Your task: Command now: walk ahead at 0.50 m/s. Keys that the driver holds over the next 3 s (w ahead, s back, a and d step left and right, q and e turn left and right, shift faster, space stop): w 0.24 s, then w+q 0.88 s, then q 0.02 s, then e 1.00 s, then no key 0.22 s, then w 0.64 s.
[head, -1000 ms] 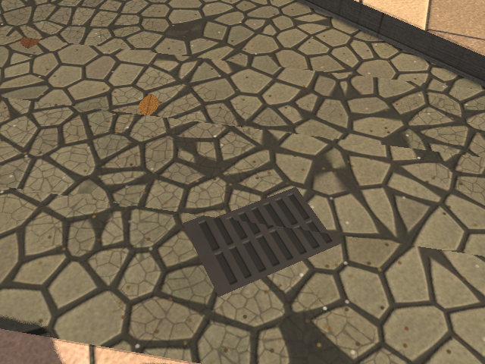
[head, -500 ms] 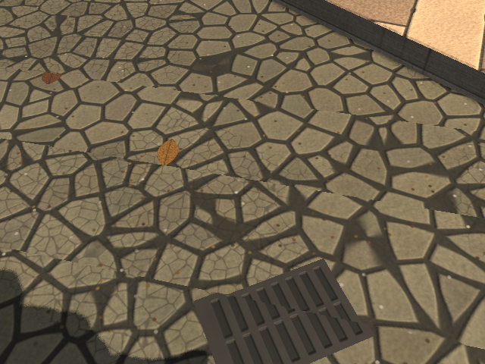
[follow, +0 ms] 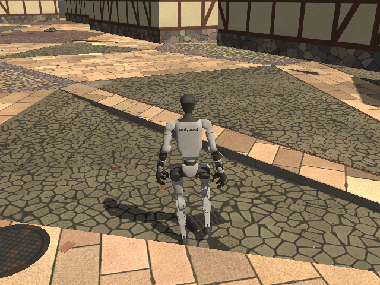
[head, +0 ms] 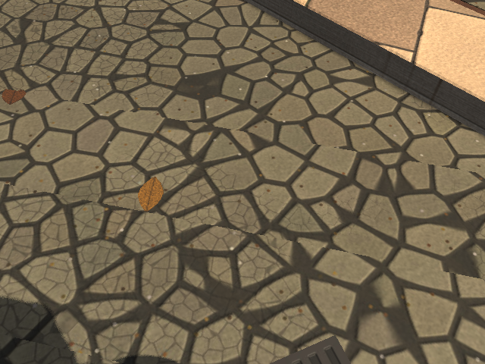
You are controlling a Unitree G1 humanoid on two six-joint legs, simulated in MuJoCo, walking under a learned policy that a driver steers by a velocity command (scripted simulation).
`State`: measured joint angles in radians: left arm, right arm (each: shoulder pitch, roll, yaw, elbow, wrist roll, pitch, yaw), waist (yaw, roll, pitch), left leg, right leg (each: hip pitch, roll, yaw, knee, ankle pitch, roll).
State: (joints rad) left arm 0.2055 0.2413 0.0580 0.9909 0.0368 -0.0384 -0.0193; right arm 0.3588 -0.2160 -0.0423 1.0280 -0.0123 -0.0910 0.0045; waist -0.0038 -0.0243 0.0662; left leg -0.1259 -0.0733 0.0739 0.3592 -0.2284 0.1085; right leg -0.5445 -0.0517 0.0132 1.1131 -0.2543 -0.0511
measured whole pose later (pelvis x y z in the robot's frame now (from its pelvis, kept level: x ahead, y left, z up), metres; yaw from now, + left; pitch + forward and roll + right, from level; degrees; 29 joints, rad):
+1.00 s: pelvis +0.53 +0.08 -0.05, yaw +23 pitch +0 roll +0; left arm 0.24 0.23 0.05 0.93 0.03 -0.07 0.00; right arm 0.21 -0.26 -0.08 0.95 -0.02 -0.02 0.00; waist 0.01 -0.01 0.08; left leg -0.23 -0.14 0.05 0.45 -0.22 0.16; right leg -0.40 -0.08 -0.02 1.27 -0.37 0.01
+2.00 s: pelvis +0.75 +0.20 -0.04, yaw +7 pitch +1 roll -1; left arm 0.20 0.33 0.10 0.81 0.02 0.07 -0.03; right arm 0.20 -0.26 -0.03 0.79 -0.02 0.01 -0.05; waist 0.01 -0.06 0.03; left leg -0.19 0.00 0.04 0.39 -0.21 0.04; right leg -0.49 0.07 0.06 1.05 -0.41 0.04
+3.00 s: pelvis +0.89 +0.22 -0.03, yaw -4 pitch +0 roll +0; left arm 0.23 0.29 0.04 0.90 0.04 -0.03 -0.04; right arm 0.38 -0.23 -0.03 0.94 -0.01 -0.08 0.01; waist -0.01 -0.06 0.01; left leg -0.03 -0.07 0.05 0.22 -0.20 0.08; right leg -0.52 -0.06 0.01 0.94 -0.17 -0.04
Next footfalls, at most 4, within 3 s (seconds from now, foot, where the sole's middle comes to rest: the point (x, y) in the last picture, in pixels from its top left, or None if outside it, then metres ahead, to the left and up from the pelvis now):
0.28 right None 0.31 -0.08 -0.78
0.86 left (200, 334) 0.57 0.12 -0.82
1.32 right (197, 239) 0.88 0.15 -0.82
1.80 left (144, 269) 0.77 0.30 -0.82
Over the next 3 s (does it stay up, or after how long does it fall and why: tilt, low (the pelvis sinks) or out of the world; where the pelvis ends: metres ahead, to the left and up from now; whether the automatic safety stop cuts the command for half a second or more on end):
stays up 0.89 0.22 -0.03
